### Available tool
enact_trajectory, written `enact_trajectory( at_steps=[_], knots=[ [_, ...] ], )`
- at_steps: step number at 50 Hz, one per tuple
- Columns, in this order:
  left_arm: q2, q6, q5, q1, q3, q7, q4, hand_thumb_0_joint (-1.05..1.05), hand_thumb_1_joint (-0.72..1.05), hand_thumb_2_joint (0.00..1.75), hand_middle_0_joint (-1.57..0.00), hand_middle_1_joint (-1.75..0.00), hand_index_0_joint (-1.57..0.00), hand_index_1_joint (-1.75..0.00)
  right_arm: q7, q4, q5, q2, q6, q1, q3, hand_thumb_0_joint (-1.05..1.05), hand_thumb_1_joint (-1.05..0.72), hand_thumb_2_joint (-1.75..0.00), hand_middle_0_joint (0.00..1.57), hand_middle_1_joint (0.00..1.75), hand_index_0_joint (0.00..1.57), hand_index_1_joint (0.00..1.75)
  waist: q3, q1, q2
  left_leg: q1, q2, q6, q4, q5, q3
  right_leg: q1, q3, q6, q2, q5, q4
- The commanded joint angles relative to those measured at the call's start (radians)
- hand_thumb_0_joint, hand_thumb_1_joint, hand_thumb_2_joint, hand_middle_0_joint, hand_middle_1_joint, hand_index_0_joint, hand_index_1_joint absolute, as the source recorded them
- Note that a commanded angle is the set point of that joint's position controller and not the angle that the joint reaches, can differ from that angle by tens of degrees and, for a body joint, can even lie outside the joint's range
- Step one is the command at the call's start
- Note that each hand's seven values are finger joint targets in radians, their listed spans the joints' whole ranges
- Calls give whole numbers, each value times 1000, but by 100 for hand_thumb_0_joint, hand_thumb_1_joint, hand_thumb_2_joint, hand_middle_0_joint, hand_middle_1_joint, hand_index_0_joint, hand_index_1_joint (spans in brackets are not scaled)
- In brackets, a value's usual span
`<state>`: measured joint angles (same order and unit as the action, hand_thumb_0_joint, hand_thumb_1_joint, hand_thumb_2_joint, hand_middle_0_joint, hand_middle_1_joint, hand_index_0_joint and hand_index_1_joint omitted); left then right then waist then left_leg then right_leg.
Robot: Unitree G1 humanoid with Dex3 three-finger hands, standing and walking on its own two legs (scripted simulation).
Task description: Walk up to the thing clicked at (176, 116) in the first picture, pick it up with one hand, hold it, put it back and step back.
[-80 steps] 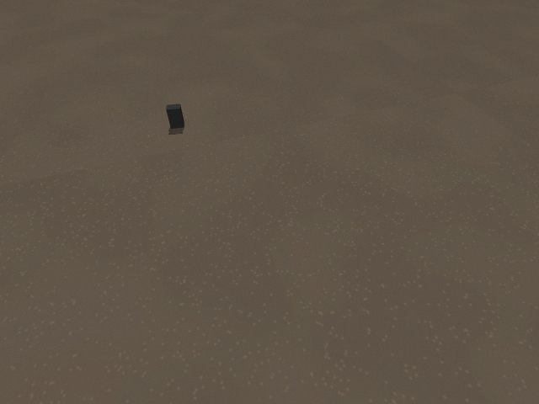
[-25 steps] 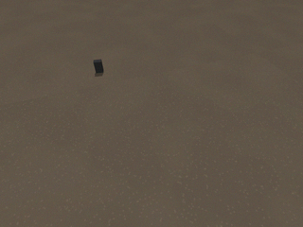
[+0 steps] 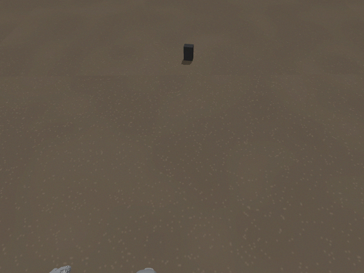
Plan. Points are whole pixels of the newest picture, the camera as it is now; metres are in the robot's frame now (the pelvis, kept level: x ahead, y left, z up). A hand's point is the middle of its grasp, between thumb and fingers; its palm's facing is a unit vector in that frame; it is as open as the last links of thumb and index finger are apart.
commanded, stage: walk up
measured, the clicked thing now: (188, 52) +2.07 -0.05 -0.70
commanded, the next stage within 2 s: stand in 1.52 s
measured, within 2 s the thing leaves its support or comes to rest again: neither
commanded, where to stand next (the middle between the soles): +0.06 +0.02 m, yaw +25 degrees
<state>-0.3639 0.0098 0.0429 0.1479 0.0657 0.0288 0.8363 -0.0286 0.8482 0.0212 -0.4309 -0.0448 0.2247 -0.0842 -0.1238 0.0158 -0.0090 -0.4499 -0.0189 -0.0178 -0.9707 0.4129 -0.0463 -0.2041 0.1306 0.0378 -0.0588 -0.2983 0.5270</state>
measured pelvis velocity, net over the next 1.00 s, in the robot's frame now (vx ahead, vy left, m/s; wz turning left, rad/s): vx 0.01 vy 0.01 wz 0.43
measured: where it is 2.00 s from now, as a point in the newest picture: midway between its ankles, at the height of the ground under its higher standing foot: outside the picture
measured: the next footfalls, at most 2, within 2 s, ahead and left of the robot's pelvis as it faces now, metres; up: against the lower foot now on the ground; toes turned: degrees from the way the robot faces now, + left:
left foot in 0.14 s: +0.05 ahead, +0.16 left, +0.00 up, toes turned +7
right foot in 0.46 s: +0.12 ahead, -0.11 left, +0.00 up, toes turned +22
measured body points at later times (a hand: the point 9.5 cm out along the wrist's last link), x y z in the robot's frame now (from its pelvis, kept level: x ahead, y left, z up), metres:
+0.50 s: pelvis +0.01 -0.01 -0.03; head +0.05 -0.01 +0.42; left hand -0.01 +0.32 -0.13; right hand +0.21 -0.29 -0.13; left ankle +0.01 +0.15 -0.73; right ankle +0.07 -0.14 -0.74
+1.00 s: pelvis +0.01 +0.01 -0.02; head +0.03 +0.04 +0.43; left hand -0.06 +0.34 -0.15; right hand +0.22 -0.23 -0.12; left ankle -0.01 +0.14 -0.74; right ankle +0.07 -0.12 -0.72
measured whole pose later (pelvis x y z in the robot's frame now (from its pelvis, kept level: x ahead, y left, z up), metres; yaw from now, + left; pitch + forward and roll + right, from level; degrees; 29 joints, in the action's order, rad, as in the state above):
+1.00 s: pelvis +0.01 +0.01 -0.02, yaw +24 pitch -1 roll +0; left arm -0.42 0.02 -0.01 0.23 0.06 0.01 0.87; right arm 0.01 0.86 0.01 -0.37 0.02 0.24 -0.02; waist -0.09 0.02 -0.05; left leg -0.35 0.03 0.00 -0.70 0.33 -0.06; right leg -0.36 0.01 0.02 -0.08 -0.50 0.82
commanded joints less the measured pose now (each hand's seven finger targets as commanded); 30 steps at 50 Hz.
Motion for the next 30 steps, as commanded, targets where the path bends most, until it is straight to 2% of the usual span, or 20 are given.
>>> enact_trajectory(
  at_steps=[1, 4, 5, 6, 7, 8, 9, 10, 11, 13, 17, 20, 22, 23, 24, 25, 26, 28, 29, 30],
  knots=[
    [-304, -20, 3, 18, 86, -9, -106, 0, 90, 90, -20, -30, -20, -30, 1, -94, -4, -143, 42, 1, -35, 0, -90, -90, 20, 30, 20, 30, 97, 39, -188, 16, -11, -1, 210, -14, 55, 107, -176, 176, -244, 251, -117],
    [-303, -2, -11, 35, 85, 1, -117, 0, 90, 90, -20, -30, -20, -30, 19, -74, -4, -136, 64, 70, -37, 0, -90, -90, 20, 30, 20, 30, 144, 14, -173, 157, 44, 17, 374, -125, 140, 72, -99, 142, -228, 370, 22],
    [-295, 5, -19, 24, 81, 2, -123, 0, 90, 90, -20, -30, -20, -30, 26, -60, -3, -137, 71, 106, -42, 0, -90, -90, 20, 30, 20, 30, 149, -9, -147, 255, 68, 24, 457, -214, 163, 11, -65, 112, -204, 300, 88],
    [-248, 11, -20, 30, 65, 2, -132, 0, 90, 90, -20, -30, -20, -30, 36, -42, 3, -167, 83, 168, -54, 0, -90, -90, 20, 30, 20, 30, 187, -39, -48, 368, 54, 50, 532, -247, 101, -53, -31, 68, -170, 195, 234],
    [-185, 16, -29, 53, 49, 3, -144, 0, 90, 90, -20, -30, -20, -30, 47, -62, 17, -258, 90, 164, -77, 0, -90, -90, 20, 30, 20, 30, 188, -44, 174, 443, -122, 124, 617, -219, -213, -233, 11, 3, -64, -20, 442],
    [-156, 24, -27, 67, 39, 3, -155, 0, 90, 90, -20, -30, -20, -30, 56, -107, 24, -313, 97, 119, -81, 0, -90, -90, 20, 30, 20, 30, 160, -11, 222, 428, -316, 221, 631, -331, -547, -397, -63, -34, 30, -308, 505],
    [-238, 25, -22, 35, 61, -7, -146, 0, 90, 90, -20, -30, -20, -30, 57, -106, 3, -348, 96, 124, -90, 0, -90, -90, 20, 30, 20, 30, 149, -43, 195, 355, -364, 330, 633, -312, -591, -347, -158, -29, -21, -355, 550],
    [-253, 18, -27, 20, 58, -8, -141, 0, 90, 90, -20, -30, -20, -30, 62, -109, 1, -326, 96, 82, -85, 0, -90, -90, 20, 30, 20, 30, 110, -29, 182, 293, -341, 341, 624, -321, -547, -335, -179, -27, -42, -325, 567],
    [-249, 14, -27, 41, 61, -8, -130, 0, 90, 90, -20, -30, -20, -30, 68, -121, -3, -277, 96, 56, -66, 0, -90, -90, 20, 30, 20, 30, 111, -19, 162, 304, -269, 294, 579, -378, -386, -332, -182, -19, -48, -291, 533],
    [-236, 11, -38, 116, 60, -4, -98, 0, 90, 90, -20, -30, -20, -30, 73, -135, -4, -219, 99, 33, -42, 0, -90, -90, 20, 30, 20, 30, 130, 2, 201, 327, -188, 234, 511, -525, -229, -317, -163, -19, -45, -208, 453],
    [-216, 2, -36, 90, 59, -9, -98, 0, 90, 90, -20, -30, -20, -30, 65, -148, 2, -230, 88, 53, -39, 0, -90, -90, 20, 30, 20, 30, 129, -18, 211, 196, -159, 229, 481, -626, -237, -183, -110, -30, 3, -186, 353],
    [-218, -14, -38, 164, 62, -20, -67, 0, 90, 90, -20, -30, -20, -30, 58, -177, -1, -240, 64, -10, -41, 0, -90, -90, 20, 30, 20, 30, 145, 13, 215, 84, -123, 219, 399, -518, -209, -40, -67, -25, 44, -99, 219],
    [-219, -29, -32, 226, 69, -32, -35, 0, 90, 90, -20, -30, -20, -30, 53, -195, -11, -198, 43, -50, -31, 0, -90, -90, 20, 30, 20, 30, 155, 55, 138, 15, -57, 160, 268, -381, -182, 76, -46, -8, 76, 43, 7],
    [-283, -38, -15, 240, 83, -39, -41, 0, 90, 90, -20, -30, -20, -30, 54, -215, -20, -145, 38, -56, -17, 0, -90, -90, 20, 30, 20, 30, 151, 73, -21, -65, 29, 111, 133, -231, -142, 93, -217, 31, -41, -33, -111],
    [-374, -48, 2, 205, 100, -41, -67, 0, 90, 90, -20, -30, -20, -30, 54, -226, -24, -97, 35, -45, -5, 0, -90, -90, 20, 30, 20, 30, 103, 63, -226, -227, 164, 60, -47, 105, -74, 98, -578, 111, -294, -71, -237],
    [-417, -47, 3, 106, 107, -40, -99, 0, 90, 90, -20, -30, -20, -30, 67, -200, -8, -154, 24, 6, -23, 0, -90, -90, 20, 30, 20, 30, 93, 32, -199, -174, 87, 45, -220, 223, -112, -45, -726, 248, -466, -164, -308],
    [-423, -46, -1, 33, 105, -42, -117, 0, 90, 90, -20, -30, -20, -30, 67, -176, -7, -197, 26, 37, -37, 0, -90, -90, 20, 30, 20, 30, 55, 1, -217, -156, 35, 34, -278, 212, -126, -106, -812, 310, -500, -153, -332],
    [-318, -55, -9, 32, 82, -40, -114, 0, 90, 90, -20, -30, -20, -30, 46, -132, -14, -234, 35, 40, -56, 0, -90, -90, 20, 30, 20, 30, 6, -9, -78, -121, 20, 26, -222, 97, -113, -100, -455, 216, -327, -52, -217],
    [-309, -59, -7, 30, 77, -43, -102, 0, 90, 90, -20, -30, -20, -30, 36, -120, -12, -201, 36, 61, -50, 0, -90, -90, 20, 30, 20, 30, 34, -10, -118, -109, 28, 26, -192, 58, -81, -73, -334, 174, -251, -33, -174],
    [-309, -60, -3, 66, 79, -43, -85, 0, 90, 90, -20, -30, -20, -30, 26, -121, -7, -178, 36, 52, -43, 0, -90, -90, 20, 30, 20, 30, 41, 5, -154, -116, 29, 22, -133, 41, -57, -45, -292, 156, -222, -35, -157]
  ],
)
